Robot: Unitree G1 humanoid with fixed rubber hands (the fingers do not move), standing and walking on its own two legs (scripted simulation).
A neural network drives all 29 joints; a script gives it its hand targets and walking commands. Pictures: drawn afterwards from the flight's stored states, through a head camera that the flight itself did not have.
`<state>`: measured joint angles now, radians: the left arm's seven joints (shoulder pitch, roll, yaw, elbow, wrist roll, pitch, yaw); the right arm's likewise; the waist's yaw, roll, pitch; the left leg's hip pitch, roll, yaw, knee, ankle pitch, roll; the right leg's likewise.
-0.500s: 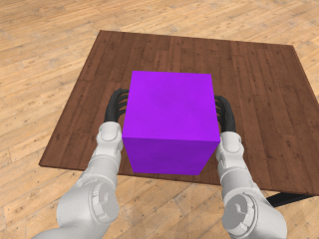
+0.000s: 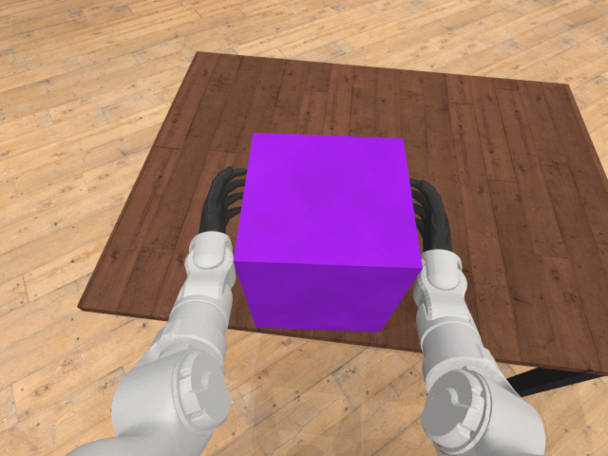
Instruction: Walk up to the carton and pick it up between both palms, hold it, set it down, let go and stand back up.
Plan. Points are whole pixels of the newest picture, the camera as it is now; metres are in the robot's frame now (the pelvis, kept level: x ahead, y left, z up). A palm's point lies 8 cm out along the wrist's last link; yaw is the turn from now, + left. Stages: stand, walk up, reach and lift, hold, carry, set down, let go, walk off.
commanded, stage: reach and lift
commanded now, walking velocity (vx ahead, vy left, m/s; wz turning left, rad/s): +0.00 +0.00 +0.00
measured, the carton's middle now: (322, 241) +0.43 -0.01 -0.03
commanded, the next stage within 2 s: none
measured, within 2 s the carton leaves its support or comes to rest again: leaves its support in 0.86 s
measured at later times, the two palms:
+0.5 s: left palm (214, 227) +0.41 +0.15 +0.03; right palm (433, 241) +0.39 -0.15 +0.03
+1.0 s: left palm (201, 237) +0.39 +0.16 +0.04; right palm (433, 246) +0.38 -0.14 +0.05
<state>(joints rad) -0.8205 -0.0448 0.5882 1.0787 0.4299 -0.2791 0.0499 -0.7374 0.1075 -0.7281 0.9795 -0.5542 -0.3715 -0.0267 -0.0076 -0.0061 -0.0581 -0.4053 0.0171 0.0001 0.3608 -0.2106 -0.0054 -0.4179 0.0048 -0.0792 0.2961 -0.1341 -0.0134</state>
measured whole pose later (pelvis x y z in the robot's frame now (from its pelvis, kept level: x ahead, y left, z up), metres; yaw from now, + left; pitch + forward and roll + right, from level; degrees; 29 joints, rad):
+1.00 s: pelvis -0.01 +0.00 +0.00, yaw +1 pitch +11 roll -1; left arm -0.76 0.02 0.36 1.13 0.20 -0.26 0.11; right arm -0.70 0.04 -0.45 1.08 -0.31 -0.35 -0.10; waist -0.01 0.01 -0.10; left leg -0.37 0.02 -0.01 0.38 -0.21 -0.01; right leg -0.36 0.01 -0.10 0.27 -0.11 -0.02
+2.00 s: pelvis -0.03 +0.01 +0.00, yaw +1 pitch -6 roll -1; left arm -0.62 -0.04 0.27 0.38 0.31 0.42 0.04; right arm -0.59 -0.01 -0.12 0.65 0.07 0.07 -0.14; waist -0.07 -0.05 0.06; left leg -0.04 0.01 -0.01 0.34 -0.20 0.01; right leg -0.02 0.00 -0.10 0.23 -0.11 0.00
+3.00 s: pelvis -0.04 +0.01 +0.00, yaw +2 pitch -10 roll -1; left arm -0.61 -0.04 0.29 0.13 0.37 0.66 -0.04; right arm -0.60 -0.02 -0.04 0.50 0.14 0.22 -0.18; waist -0.11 -0.07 0.09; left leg 0.04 0.01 -0.02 0.34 -0.20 0.00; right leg 0.05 0.00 -0.10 0.24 -0.12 0.00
